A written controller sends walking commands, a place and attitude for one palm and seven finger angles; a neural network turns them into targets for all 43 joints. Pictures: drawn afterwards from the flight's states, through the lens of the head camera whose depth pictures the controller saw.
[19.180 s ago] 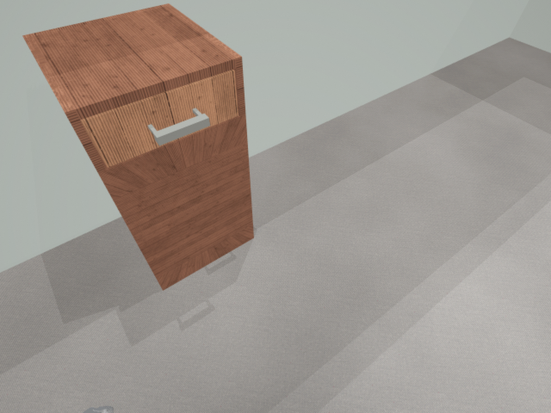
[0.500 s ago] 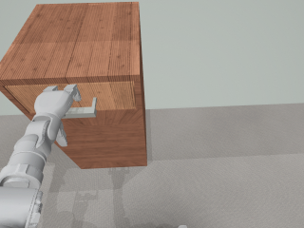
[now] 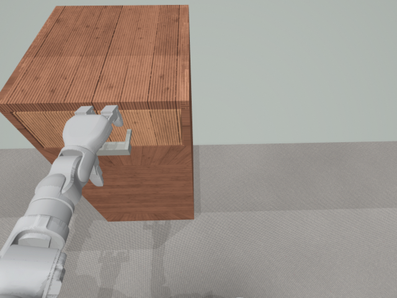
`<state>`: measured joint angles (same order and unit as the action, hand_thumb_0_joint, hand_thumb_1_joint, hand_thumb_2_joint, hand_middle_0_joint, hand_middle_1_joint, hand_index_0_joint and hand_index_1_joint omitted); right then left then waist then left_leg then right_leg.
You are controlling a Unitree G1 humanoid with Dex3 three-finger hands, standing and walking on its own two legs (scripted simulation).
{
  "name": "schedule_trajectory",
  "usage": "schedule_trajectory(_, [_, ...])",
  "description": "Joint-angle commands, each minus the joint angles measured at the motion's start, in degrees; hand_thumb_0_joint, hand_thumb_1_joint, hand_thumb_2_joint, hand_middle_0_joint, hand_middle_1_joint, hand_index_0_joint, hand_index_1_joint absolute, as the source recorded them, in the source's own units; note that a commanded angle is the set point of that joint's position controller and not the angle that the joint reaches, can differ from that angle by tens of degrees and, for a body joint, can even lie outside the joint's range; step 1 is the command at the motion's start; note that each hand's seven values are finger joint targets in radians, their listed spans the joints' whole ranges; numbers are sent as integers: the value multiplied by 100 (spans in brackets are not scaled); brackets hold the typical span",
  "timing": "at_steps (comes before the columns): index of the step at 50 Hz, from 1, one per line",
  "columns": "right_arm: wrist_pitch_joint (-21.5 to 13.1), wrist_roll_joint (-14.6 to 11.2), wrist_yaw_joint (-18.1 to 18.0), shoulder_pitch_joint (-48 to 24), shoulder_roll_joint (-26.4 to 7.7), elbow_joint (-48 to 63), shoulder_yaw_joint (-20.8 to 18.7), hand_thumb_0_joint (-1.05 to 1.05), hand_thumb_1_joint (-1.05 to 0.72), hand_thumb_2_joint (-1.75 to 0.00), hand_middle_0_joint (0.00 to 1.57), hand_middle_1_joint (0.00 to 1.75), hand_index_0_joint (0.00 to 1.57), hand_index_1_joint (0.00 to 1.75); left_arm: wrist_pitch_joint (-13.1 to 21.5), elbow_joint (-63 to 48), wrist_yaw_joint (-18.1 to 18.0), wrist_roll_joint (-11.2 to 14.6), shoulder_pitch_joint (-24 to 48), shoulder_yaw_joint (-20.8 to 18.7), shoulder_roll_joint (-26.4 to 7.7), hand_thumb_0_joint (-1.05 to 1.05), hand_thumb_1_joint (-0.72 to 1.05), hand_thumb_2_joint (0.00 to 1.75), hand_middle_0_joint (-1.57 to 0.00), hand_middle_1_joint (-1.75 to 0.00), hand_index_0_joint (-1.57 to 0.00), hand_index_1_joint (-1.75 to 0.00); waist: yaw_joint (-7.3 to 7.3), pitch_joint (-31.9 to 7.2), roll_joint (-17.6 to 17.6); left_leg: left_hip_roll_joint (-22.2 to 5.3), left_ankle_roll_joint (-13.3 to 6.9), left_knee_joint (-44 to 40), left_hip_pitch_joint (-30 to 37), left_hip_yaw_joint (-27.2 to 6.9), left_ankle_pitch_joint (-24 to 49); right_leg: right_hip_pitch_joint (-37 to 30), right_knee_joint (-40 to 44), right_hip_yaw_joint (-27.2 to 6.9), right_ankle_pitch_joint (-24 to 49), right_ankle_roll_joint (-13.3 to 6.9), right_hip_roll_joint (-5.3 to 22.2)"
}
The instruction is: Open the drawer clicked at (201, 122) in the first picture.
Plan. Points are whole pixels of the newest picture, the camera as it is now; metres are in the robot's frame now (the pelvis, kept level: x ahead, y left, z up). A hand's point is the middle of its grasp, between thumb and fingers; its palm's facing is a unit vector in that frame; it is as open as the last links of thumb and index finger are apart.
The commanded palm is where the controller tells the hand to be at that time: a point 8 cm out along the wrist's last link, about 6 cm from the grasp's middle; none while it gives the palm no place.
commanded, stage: move the hooked fingers above the handle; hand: left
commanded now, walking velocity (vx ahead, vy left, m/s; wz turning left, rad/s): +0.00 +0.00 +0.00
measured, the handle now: (103, 141) +0.47 +0.25 -0.02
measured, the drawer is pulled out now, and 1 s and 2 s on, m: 0.00 0.00 0.00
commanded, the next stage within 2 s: lower the fingers behind the handle in 0.18 s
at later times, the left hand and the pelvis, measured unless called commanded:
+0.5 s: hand (94, 151) +0.41 +0.24 +0.03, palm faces +0.03 -0.06 -1.00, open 13.8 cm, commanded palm +0.39 +0.25 +0.08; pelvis +0.00 -0.01 -0.01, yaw +1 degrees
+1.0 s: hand (99, 162) +0.41 +0.25 -0.02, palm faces -0.06 -0.04 -1.00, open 13.8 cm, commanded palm +0.39 +0.25 +0.04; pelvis -0.01 +0.00 -0.02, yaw +0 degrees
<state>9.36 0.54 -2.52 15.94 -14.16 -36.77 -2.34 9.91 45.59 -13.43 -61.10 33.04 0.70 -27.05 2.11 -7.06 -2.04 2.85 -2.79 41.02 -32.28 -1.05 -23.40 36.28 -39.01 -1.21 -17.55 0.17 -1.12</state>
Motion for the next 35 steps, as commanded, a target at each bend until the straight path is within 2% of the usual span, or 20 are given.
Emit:
schedule_trajectory(1, [-56,75,-25,231,-840,492,-298,0,-90,-90,20,30,20,30,-141,-1166,-550,63,1783,-1329,-2372,0,-50,30,-30,-120,-30,-120,-434,-2263,-369,-108,215,-323,658,14,3386,-1652,-27,178,2098,-367,-121])
schedule_trajectory(4, [-79,20,13,256,-836,529,-348,0,-90,-90,20,30,20,30,-402,-1072,-552,74,1387,-1007,-1968,0,-50,30,-30,-120,-30,-120,-338,-2312,-109,-148,182,-341,611,97,3439,-1780,32,165,2336,-321,-121])
schedule_trajectory(7, [-100,-62,20,321,-895,589,-405,0,-90,-90,20,30,20,30,-572,-1190,-306,189,1030,-665,-1616,0,-50,30,-30,-120,-30,-120,-199,-2402,183,-189,101,-362,726,145,3588,-1998,154,118,2641,-265,-102])
schedule_trajectory(9, [-112,-107,-5,298,-923,597,-439,0,-90,-90,20,30,20,30,-567,-1434,-67,330,1007,-314,-1241,0,-50,30,-30,-120,-30,-120,-30,-2308,384,-200,51,-383,906,132,3474,-1956,292,127,2608,-218,-99])
schedule_trajectory(11, [-125,-116,-55,273,-921,572,-430,0,-90,-90,20,30,20,30,-394,-1677,159,467,1395,22,-969,0,-50,30,-30,-120,-30,-120,171,-1956,430,-188,26,-424,1002,78,3172,-1729,429,144,2317,-207,-86])
schedule_trajectory(13, [-128,-72,-104,284,-895,527,-413,0,-90,-90,20,30,20,30,-153,-1804,235,476,1642,-24,-1089,0,-50,30,-30,-120,-30,-120,177,-1788,308,-126,2,-426,1048,50,2866,-1584,449,144,2089,-220,-84])
schedule_trajectory(15, [-126,-26,-156,306,-871,443,-399,0,-90,-90,20,30,20,30,121,-1824,130,318,2100,-308,-1445,0,-50,30,-30,-120,-30,-120,168,-1643,112,-87,21,-405,962,20,2498,-1318,408,157,1746,-260,-71])
schedule_trajectory(16, [-125,0,-172,316,-869,419,-394,0,-90,-90,20,30,20,30,266,-2003,26,243,2395,-430,-1610,0,-50,30,-30,-120,-30,-120,134,-1676,-147,-85,53,-383,1009,-12,2503,-1169,350,168,1614,-298,-68])
schedule_trajectory(18, [-143,41,-163,300,-814,373,-402,0,-90,-90,20,30,20,30,411,-1871,-283,84,2175,-816,-1880,0,-50,30,-30,-120,-30,-120,-24,-1857,-502,-60,99,-263,979,-12,2669,-1064,168,172,1639,-353,-88])
schedule_trajectory(19, [-134,64,-153,278,-805,355,-383,0,-90,-90,20,30,20,30,424,-1799,-441,38,2039,-1051,-2059,0,-50,30,-30,-120,-30,-120,-131,-1994,-528,-50,138,-208,865,-29,2798,-1097,49,177,1721,-366,-92])
schedule_trajectory(21, [-137,101,-92,239,-777,329,-372,0,-90,-90,20,30,20,30,311,-1534,-702,22,1874,-1127,-1994,0,-50,30,-30,-120,-30,-120,-192,-2085,-488,-30,174,-137,622,-8,2880,-1159,-85,181,1861,-368,-103])
schedule_trajectory(23, [-154,90,-22,202,-778,326,-369,0,-90,-90,20,30,20,30,34,-1118,-880,10,1725,-990,-1798,0,-50,30,-30,-120,-30,-120,-171,-2039,-337,-31,173,-86,375,60,2709,-1094,-145,205,1849,-348,-121])
schedule_trajectory(24, [-159,86,5,217,-801,334,-372,0,-90,-90,20,30,20,30,-123,-922,-917,-2,1616,-985,-1804,0,-50,30,-30,-120,-30,-120,-222,-2096,-242,-25,171,-96,264,103,2649,-1176,-160,205,1866,-342,-126])
schedule_trajectory(27, [-126,25,39,267,-862,405,-384,0,-90,-90,20,30,20,30,-557,-500,-806,-84,1488,-644,-1583,0,-50,30,-30,-120,-30,-120,-155,-2293,-4,-58,139,-96,245,169,2688,-1322,-125,185,2035,-311,-139])
schedule_trajectory(28, [-121,-2,41,310,-876,451,-392,0,-90,-90,20,30,20,30,-644,-475,-715,-57,1602,-368,-1333,0,-50,30,-30,-120,-30,-120,-45,-2298,92,-73,122,-119,289,165,2611,-1329,-53,186,2018,-289,-137])
schedule_trajectory(29, [-117,-25,14,330,-904,452,-404,0,-90,-90,20,30,20,30,-667,-479,-614,-61,1698,-353,-1385,0,-50,30,-30,-120,-30,-120,-8,-2313,159,-90,96,-118,309,172,2597,-1372,-20,168,2043,-280,-126])
schedule_trajectory(30, [-120,-29,-9,372,-914,474,-416,0,-90,-90,20,30,20,30,-641,-564,-496,-10,1793,-203,-1250,0,-50,30,-30,-120,-30,-120,68,-2368,215,-96,64,-114,396,157,2593,-1411,31,150,2083,-262,-122])
schedule_trajectory(32, [-116,-37,-100,417,-932,471,-414,0,-90,-90,20,30,20,30,-446,-647,-292,93,1954,-304,-1406,0,-50,30,-30,-120,-30,-120,152,-2325,392,-92,6,-98,387,123,2425,-1432,77,103,2015,-234,-103])
schedule_trajectory(34, [-135,-8,-178,425,-905,462,-403,0,-90,-90,20,30,20,30,-105,-906,-194,135,2145,-461,-1582,0,-50,30,-30,-120,-30,-120,157,-2245,347,-74,-27,-78,361,96,2268,-1366,70,75,1895,-231,-87])
schedule_trajectory(35, [-155,7,-204,431,-875,451,-405,0,-90,-90,20,30,20,30,67,-1032,-195,123,2235,-421,-1526,0,-50,30,-30,-120,-30,-120,175,-2234,183,-68,-27,-41,408,85,2290,-1238,40,64,1862,-243,-84])
